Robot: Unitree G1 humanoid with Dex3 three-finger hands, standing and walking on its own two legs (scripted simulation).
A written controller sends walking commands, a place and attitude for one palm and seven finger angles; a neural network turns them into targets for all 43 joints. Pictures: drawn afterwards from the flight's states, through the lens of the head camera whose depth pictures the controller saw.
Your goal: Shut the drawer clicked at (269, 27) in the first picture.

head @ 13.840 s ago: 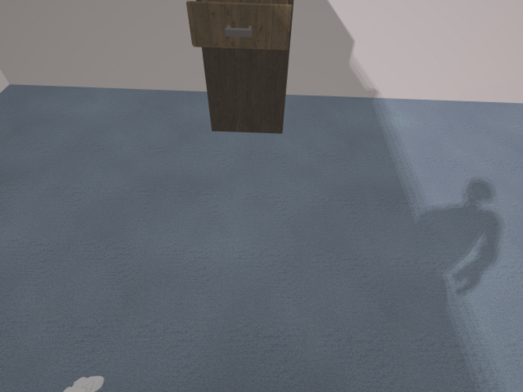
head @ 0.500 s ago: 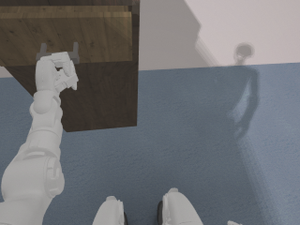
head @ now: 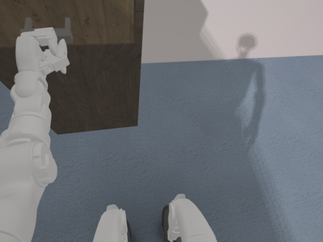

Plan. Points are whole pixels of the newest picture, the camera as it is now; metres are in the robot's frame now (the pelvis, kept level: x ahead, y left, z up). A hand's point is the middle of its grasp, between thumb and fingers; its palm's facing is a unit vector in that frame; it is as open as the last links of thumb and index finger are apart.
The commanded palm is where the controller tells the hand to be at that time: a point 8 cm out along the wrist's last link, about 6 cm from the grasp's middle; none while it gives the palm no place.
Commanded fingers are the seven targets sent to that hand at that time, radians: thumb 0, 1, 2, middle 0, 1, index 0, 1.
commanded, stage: push the drawer shut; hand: left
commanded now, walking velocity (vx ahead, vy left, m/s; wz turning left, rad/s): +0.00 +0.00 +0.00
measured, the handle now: (48, 29) +0.61 +0.21 +0.07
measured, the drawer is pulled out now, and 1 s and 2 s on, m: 0.00 0.00 0.00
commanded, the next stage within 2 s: pull the fist back off the drawer in 0.18 s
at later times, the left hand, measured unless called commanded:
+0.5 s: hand (59, 53) +0.54 +0.18 +0.06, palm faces +0.06 -1.00 -0.03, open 3.2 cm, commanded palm +0.55 +0.20 +0.07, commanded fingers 0.00 0.90 0.90 -1.40 -1.60 -1.40 -1.60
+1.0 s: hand (65, 56) +0.53 +0.17 +0.07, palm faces +0.07 -1.00 -0.02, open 3.2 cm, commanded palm +0.50 +0.21 +0.07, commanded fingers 0.00 0.90 0.90 -1.40 -1.60 -1.40 -1.60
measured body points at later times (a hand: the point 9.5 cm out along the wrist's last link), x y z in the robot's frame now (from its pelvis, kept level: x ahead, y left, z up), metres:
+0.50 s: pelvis -0.02 +0.00 -0.01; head +0.15 +0.04 +0.41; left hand +0.53 +0.23 +0.07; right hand -0.03 -0.26 -0.10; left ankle +0.02 +0.09 -0.64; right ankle +0.05 -0.13 -0.64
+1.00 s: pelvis +0.01 +0.00 +0.01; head +0.16 +0.02 +0.44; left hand +0.52 +0.22 +0.07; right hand +0.02 -0.26 -0.10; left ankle +0.02 +0.09 -0.64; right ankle +0.05 -0.13 -0.64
